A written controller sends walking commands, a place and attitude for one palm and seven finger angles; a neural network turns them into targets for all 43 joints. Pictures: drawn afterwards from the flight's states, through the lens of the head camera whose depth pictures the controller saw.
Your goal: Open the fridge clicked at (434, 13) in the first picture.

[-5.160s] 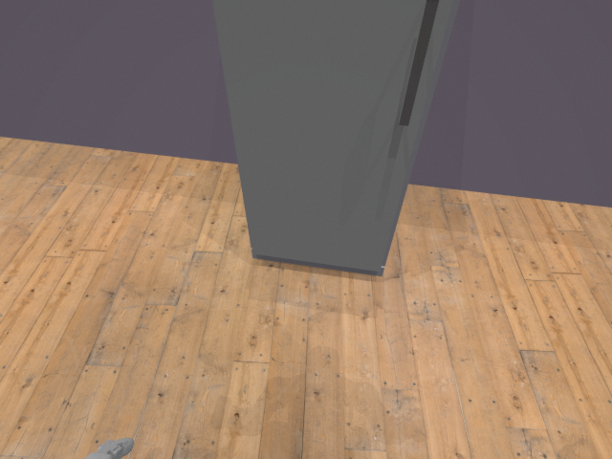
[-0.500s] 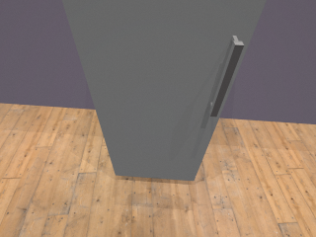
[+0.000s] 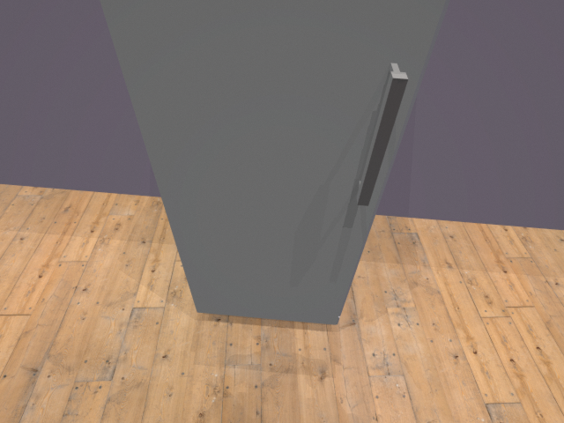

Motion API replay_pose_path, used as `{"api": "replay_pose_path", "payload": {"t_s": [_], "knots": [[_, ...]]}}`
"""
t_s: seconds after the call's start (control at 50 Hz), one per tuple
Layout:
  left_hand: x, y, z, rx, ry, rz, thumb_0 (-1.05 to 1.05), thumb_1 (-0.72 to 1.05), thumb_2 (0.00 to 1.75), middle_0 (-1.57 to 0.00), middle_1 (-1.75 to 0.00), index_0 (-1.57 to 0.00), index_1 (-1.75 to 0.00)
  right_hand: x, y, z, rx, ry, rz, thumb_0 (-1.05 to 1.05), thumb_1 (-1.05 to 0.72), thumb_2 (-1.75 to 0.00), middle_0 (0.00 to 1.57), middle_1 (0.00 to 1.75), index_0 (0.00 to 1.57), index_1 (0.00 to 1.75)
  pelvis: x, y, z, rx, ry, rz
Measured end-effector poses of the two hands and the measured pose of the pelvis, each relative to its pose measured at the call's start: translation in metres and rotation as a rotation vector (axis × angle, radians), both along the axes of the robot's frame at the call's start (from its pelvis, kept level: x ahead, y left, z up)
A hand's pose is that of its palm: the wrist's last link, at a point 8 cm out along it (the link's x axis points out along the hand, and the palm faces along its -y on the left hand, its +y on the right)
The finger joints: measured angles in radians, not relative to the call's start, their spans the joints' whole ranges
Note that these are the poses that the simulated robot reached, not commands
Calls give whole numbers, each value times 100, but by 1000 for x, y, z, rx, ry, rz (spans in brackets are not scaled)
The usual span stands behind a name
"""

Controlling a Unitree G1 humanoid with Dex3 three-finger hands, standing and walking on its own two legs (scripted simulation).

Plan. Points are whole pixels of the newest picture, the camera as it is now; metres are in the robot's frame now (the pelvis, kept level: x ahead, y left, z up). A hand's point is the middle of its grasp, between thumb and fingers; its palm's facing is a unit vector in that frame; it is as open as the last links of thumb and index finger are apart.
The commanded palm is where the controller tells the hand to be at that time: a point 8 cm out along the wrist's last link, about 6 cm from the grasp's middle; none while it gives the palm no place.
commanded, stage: look again from close up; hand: right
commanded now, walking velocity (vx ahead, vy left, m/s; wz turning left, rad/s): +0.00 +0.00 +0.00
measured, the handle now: (376, 141) +0.56 -0.13 +0.12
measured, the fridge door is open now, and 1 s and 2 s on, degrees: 0 0 0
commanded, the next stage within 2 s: shuffle to correct the standing spot in 0.34 s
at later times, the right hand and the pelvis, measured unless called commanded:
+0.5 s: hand out of the picture +0.02 -0.16 -0.17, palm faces +0.01 +0.98 -0.19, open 7.4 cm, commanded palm none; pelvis +0.01 +0.01 +0.00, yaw +0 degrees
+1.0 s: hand out of the picture +0.05 -0.14 -0.19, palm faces +0.07 +0.99 -0.14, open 7.4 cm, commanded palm none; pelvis +0.10 +0.01 -0.01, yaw -1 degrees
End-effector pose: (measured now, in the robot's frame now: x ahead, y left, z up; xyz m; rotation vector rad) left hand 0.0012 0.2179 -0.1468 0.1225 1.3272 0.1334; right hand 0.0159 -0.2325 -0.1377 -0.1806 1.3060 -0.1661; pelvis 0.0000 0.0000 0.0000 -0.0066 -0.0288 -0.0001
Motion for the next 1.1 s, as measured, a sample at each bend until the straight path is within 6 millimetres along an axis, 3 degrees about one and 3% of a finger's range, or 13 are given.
{"api": "replay_pose_path", "payload": {"t_s": [0.22, 0.54, 0.78, 0.92, 1.0, 1.1], "knots": [[-6, 0, 1, -3, 51, -2, 1, 91, 90, -20, -30, -20, -30, 1, -1, 1, 3, 36, 6, 0, -91, -90, 20, 30, 20, 30, 3, 0, 2, -4, 13, 1], [31, 20, 4, 26, 13, -21, 1, 91, 90, -20, -30, -20, -30, 3, 22, -6, 38, 69, -3, 1, -91, -90, 20, 30, 20, 30, 16, 12, 1, -4, 14, 4], [46, 24, -9, 7, 78, -6, 1, 91, 90, -20, -30, -20, -30, 11, 38, -18, 59, 125, -51, 0, -91, -90, 20, 30, 20, 30, 59, 25, -12, 9, 35, -10], [91, 18, -3, 56, 66, -30, 1, 92, 90, -20, -30, -20, -30, 6, 40, -31, 98, 207, -108, 0, -91, -90, 20, 30, 20, 30, 90, 15, -16, 12, 25, -18], [107, 13, 6, 69, 35, -10, 1, 93, 90, -20, -30, -20, -30, 28, 38, -23, 96, 238, -93, 1, -91, -90, 20, 30, 20, 30, 104, 11, -6, 20, 17, -11], [110, 10, 6, 37, 89, -22, 1, 92, 90, -20, -30, -20, -30, 83, 32, -12, 59, 126, -78, 1, -91, -90, 20, 30, 20, 30, 109, 16, 1, 28, 22, -38]]}}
